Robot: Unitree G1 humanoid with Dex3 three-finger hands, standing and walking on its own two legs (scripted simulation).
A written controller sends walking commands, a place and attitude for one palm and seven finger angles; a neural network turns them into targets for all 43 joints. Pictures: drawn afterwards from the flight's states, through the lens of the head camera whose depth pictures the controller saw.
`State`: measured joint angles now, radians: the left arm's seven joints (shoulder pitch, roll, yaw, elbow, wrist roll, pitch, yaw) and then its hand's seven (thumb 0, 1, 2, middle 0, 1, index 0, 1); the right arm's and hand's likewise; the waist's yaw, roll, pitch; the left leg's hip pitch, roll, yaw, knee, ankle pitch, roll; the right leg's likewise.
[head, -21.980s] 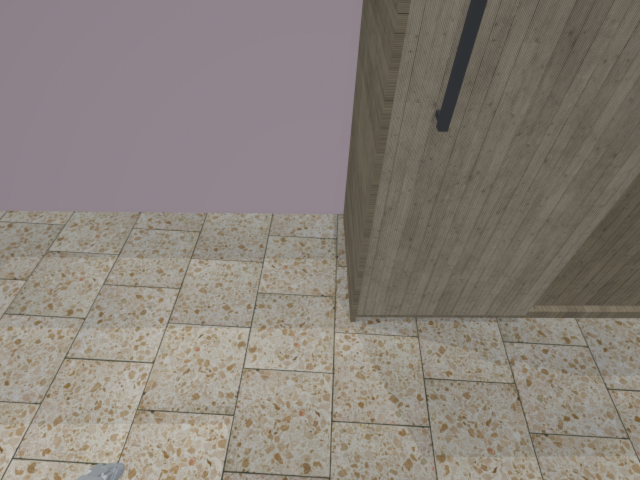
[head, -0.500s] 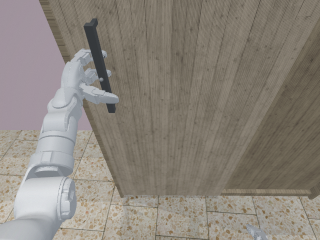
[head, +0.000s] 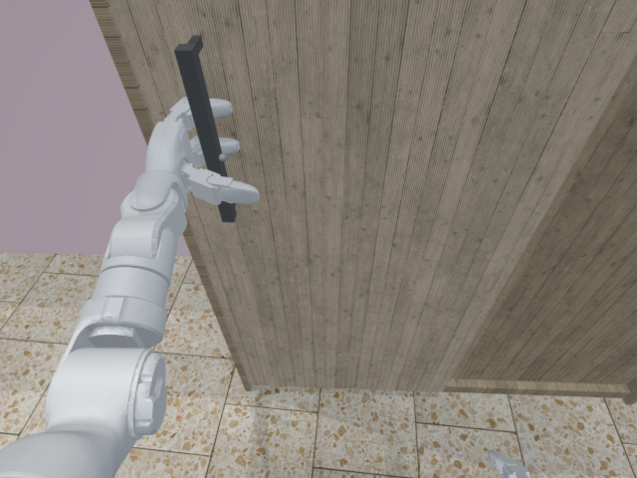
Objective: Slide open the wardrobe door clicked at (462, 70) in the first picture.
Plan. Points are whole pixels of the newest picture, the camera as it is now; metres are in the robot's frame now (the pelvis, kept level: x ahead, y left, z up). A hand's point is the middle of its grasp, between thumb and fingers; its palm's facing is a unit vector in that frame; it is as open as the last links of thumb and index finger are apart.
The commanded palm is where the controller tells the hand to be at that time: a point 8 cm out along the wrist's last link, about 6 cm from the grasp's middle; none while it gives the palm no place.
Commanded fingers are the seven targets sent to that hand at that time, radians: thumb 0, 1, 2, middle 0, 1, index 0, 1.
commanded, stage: slide the fingers in behind the handle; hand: left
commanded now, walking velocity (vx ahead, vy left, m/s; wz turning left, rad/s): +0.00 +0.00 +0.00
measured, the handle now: (214, 140) +0.50 +0.17 +0.19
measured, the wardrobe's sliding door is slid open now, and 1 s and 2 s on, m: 0.00 0.00 0.00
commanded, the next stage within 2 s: grip the handle and tug to test in 0.50 s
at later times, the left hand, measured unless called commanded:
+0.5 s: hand (223, 154) +0.45 +0.14 +0.20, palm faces +0.02 -1.00 -0.01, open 13.9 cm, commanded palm +0.42 +0.19 +0.19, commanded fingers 0.00 -0.50 0.30 -0.30 -1.20 -0.30 -1.20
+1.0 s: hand (224, 154) +0.45 +0.14 +0.20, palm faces +0.02 -1.00 -0.01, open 10.4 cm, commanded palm +0.42 +0.18 +0.19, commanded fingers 0.00 0.48 0.72 -0.41 -1.34 -0.41 -1.34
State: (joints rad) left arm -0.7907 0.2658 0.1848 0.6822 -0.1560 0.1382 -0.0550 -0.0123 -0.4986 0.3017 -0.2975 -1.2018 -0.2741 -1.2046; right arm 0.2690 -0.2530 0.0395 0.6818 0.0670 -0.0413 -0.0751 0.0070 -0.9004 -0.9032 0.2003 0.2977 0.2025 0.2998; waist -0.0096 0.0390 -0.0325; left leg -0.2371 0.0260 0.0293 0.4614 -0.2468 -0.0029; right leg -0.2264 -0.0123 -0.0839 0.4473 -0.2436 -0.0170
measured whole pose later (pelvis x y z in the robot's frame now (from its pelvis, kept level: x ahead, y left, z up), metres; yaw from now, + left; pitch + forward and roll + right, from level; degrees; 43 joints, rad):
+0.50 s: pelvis +0.00 +0.01 +0.00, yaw +0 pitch +2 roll +0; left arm -0.86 0.28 0.19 0.79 -0.15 0.08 -0.07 -0.01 -0.50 0.30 -0.33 -1.23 -0.31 -1.24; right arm 0.29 -0.25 0.04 0.70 0.06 -0.07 -0.07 0.01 -0.90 -0.90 0.20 0.30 0.20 0.30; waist -0.02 0.03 -0.04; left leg -0.27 0.02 0.03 0.48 -0.25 0.00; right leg -0.26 -0.02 -0.08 0.45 -0.24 -0.01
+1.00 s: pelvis +0.00 +0.01 +0.00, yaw -1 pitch +2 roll +0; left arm -0.78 0.26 0.19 0.67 -0.15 0.12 -0.05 -0.01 0.04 0.53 -0.34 -1.28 -0.32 -1.28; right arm 0.28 -0.25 0.03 0.68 0.06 -0.05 -0.06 0.01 -0.90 -0.90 0.20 0.30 0.20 0.30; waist -0.02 0.03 -0.04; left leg -0.24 0.02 0.05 0.46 -0.25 0.01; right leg -0.23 -0.01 -0.06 0.44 -0.24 -0.01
